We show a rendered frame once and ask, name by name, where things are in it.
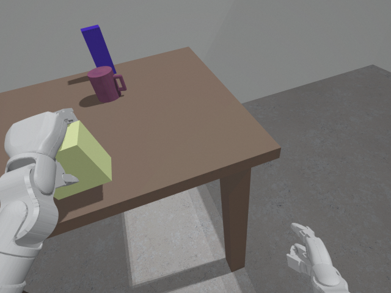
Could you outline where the right robot forearm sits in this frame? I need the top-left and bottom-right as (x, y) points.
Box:
(310, 263), (350, 293)

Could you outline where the sponge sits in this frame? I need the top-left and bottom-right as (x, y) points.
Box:
(54, 120), (112, 200)

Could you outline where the table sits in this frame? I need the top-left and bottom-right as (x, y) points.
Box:
(0, 47), (281, 293)

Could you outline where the right robot hand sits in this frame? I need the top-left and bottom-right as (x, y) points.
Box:
(287, 223), (332, 276)

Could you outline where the left robot forearm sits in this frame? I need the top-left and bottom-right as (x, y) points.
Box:
(0, 153), (59, 293)

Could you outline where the left robot hand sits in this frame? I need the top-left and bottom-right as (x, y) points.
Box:
(4, 108), (79, 189)

